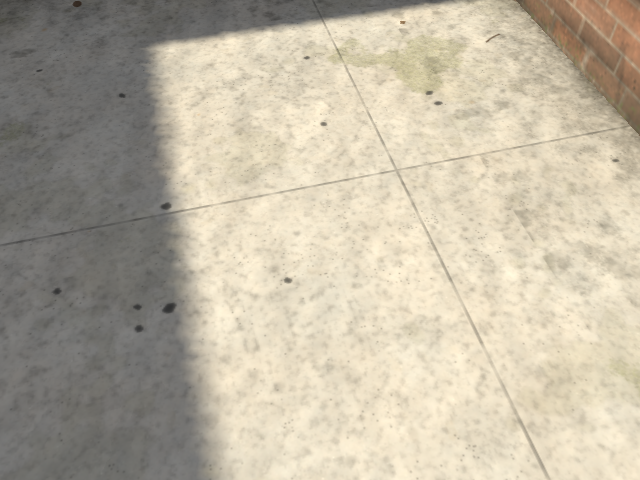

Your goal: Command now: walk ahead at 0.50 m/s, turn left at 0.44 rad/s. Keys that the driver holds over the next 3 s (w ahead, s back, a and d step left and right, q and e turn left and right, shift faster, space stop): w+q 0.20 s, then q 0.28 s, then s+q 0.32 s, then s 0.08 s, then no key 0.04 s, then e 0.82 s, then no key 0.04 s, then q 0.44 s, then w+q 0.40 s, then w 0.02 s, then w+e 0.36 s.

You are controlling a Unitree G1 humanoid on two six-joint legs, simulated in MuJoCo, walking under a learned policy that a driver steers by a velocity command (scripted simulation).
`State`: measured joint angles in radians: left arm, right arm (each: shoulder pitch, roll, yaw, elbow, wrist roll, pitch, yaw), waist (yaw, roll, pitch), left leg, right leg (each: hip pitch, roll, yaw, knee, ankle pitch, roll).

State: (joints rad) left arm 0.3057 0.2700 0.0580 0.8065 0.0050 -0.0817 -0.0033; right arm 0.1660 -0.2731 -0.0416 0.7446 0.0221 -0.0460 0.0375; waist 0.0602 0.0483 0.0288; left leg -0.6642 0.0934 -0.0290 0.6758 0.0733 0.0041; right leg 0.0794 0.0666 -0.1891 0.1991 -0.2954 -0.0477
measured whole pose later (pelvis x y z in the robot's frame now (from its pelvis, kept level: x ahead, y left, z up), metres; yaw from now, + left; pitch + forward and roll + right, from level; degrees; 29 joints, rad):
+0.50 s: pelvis +0.26 +0.04 +0.00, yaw +18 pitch +3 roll +0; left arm 0.06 0.29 0.03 0.69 0.01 -0.06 0.00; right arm 0.26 -0.31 -0.07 0.69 0.02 0.01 -0.03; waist -0.06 -0.03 0.05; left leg -0.22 -0.13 -0.16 0.47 -0.28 0.07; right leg -0.58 0.00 0.12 0.60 -0.06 0.08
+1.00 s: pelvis +0.26 +0.02 -0.01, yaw +33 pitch -1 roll -1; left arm 0.08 0.28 0.06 0.77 -0.01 0.05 0.04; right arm 0.27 -0.28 -0.06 0.71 -0.01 0.09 -0.01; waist 0.00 -0.02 0.07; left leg -0.26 0.02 -0.01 0.64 -0.40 0.02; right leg -0.45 -0.08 -0.10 0.54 -0.16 0.01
